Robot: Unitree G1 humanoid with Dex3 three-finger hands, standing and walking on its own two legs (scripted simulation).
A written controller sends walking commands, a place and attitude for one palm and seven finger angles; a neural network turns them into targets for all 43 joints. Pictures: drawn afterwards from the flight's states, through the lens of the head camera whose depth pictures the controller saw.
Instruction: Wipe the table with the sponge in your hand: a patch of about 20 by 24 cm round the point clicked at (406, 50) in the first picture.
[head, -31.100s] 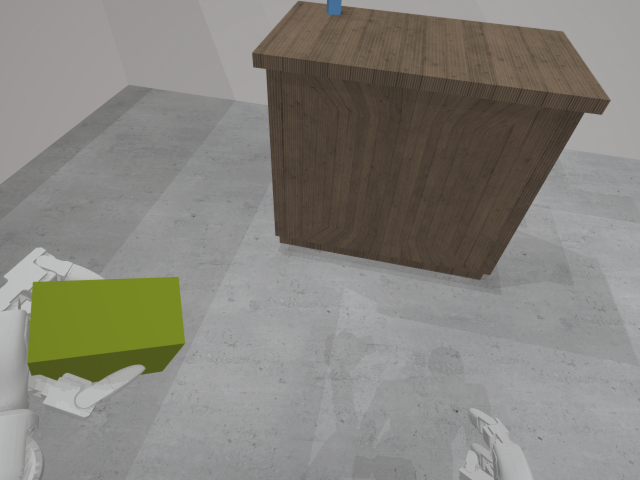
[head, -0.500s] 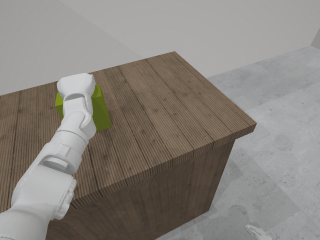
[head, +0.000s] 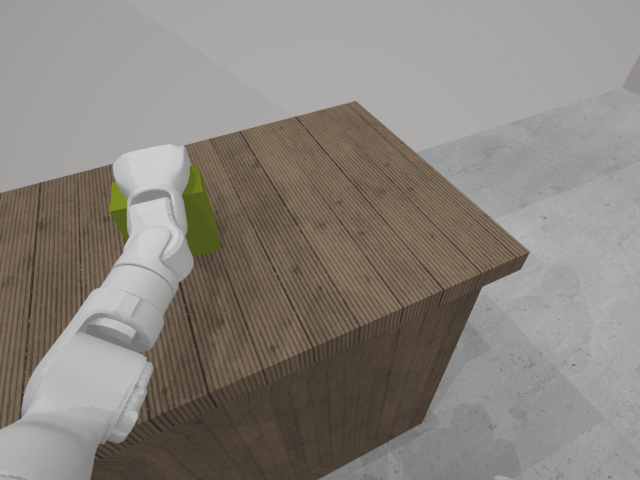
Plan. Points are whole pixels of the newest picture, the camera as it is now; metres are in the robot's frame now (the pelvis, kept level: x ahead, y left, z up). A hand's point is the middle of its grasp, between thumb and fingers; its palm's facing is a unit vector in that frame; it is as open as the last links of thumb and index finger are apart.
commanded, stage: wipe back along the third lane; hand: left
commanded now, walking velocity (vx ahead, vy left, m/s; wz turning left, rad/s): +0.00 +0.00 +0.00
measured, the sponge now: (173, 227) +0.43 +0.24 +0.10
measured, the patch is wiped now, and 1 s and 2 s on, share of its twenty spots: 1.00 1.00 1.00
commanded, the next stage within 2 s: slide back across to the middle lane in 1.36 s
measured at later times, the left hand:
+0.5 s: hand (183, 226) +0.39 +0.20 +0.14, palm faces +0.11 -0.02 -0.99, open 10.6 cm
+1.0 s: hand (200, 259) +0.33 +0.16 +0.14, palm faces +0.15 -0.04 -0.99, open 10.6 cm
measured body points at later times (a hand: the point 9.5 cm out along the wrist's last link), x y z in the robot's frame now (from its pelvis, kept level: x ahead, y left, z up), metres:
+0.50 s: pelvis +0.01 +0.00 +0.00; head -0.01 -0.04 +0.45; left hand +0.38 +0.19 +0.20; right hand +0.27 -0.19 -0.08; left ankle +0.01 +0.10 -0.74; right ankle -0.03 -0.12 -0.74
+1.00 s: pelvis -0.01 -0.03 +0.00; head -0.05 -0.08 +0.44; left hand +0.32 +0.16 +0.20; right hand +0.23 -0.23 -0.08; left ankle +0.01 +0.10 -0.74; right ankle -0.03 -0.12 -0.74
